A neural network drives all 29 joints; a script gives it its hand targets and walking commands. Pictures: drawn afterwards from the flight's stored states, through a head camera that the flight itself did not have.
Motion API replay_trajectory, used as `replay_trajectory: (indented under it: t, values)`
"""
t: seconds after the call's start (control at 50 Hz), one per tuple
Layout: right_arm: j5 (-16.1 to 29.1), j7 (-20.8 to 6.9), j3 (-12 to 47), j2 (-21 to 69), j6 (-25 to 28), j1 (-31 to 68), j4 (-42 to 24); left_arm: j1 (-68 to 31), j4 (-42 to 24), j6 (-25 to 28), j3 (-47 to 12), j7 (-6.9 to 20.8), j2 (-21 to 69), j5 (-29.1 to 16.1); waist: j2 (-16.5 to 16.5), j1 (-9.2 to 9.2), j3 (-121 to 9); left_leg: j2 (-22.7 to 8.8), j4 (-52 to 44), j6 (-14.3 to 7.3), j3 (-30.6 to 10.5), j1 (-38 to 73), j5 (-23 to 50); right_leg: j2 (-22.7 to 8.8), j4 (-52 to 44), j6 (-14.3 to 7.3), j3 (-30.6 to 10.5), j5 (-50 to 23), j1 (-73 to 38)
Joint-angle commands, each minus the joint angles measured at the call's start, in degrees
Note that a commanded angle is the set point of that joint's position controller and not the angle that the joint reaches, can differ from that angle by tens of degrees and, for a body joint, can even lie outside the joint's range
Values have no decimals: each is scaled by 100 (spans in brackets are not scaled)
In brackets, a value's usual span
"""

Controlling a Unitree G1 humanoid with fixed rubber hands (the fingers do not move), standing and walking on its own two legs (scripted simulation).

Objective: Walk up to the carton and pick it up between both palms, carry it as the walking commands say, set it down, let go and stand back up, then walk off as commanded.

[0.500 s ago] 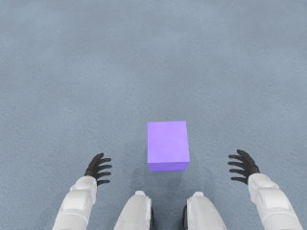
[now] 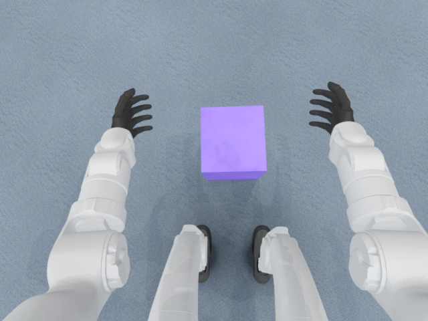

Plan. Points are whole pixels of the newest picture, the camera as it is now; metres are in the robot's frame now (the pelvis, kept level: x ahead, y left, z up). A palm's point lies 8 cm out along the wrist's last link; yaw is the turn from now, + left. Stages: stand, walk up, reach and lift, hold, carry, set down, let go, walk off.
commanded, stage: reach and lift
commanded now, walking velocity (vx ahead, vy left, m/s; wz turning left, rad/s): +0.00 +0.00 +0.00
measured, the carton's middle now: (232, 147) +0.51 +0.01 -0.54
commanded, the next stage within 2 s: none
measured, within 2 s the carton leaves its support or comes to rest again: neither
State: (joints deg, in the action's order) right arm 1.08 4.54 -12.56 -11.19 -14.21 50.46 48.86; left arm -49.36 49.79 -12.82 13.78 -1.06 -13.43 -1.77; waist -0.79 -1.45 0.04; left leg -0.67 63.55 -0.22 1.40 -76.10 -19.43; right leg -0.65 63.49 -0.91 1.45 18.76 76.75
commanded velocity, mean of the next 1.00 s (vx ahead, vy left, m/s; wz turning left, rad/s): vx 0.00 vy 0.00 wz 0.00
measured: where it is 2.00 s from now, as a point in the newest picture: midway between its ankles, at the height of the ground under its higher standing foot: (231, 263)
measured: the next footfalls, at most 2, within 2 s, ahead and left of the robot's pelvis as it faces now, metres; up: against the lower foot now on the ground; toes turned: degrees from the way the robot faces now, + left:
none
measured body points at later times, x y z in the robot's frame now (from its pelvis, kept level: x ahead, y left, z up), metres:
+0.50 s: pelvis +0.02 +0.01 -0.02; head +0.32 +0.01 +0.31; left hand +0.51 +0.22 -0.14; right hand +0.52 -0.18 -0.14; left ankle +0.08 +0.12 -0.63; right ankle +0.09 -0.11 -0.63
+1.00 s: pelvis -0.02 +0.01 -0.17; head +0.31 +0.01 +0.13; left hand +0.52 +0.21 -0.30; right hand +0.52 -0.18 -0.30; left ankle +0.08 +0.12 -0.63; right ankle +0.09 -0.11 -0.63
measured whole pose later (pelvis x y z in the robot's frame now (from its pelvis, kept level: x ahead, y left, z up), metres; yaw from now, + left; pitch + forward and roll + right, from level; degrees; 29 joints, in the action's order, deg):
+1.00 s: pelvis -0.02 +0.01 -0.17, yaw +0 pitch +47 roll +0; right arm 6.9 6.9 -10.6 -17.0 -7.3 69.3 54.3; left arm -69.2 55.2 -6.4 12.2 -4.3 -18.3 -7.2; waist -0.4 -0.8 0.2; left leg -0.8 100.5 -1.0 1.5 -118.2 -29.0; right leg -1.1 100.0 -0.6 0.9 27.9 118.8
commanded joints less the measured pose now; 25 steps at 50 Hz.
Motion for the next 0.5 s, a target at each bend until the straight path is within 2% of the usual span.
replay_trajectory:
  t: [0.0, 0.18, 0.32, 0.4, 0.48]
  values:
    - [-31, 99, -177, -564, 382, 1573, -370, -1541, -362, 388, 166, -5, -763, -32, -34, -48, -4902, 408, -623, 176, 23, 1693, 986, 375, -565, 243, -231, -1023, -2664]
    - [-18, 21, -416, -732, 891, 2469, -77, -2507, -211, 819, 306, 24, -859, 23, 83, -42, -5819, 426, -550, 181, -138, 1842, 1970, 437, -479, 196, -338, -1999, -2339]
    - [-211, -192, -570, -629, 972, 2098, -352, -1999, -422, 879, 627, 115, -673, 277, -23, -87, -6299, 448, -468, 156, -166, 1767, 2757, 458, -373, 172, -342, -2753, -2317]
    - [-306, -325, -666, -567, 987, 1996, -534, -1957, -618, 905, 709, 164, -503, 359, -10, -14, -6086, 444, -268, 142, -199, 1529, 2743, 455, -225, 166, -264, -2494, -1664]
    - [-412, -385, -726, -478, 977, 2024, -260, -2084, -392, 893, 720, 149, -377, 470, 67, 25, -5273, 431, 147, 144, -211, 938, 2054, 479, 175, 170, -132, -1544, -473]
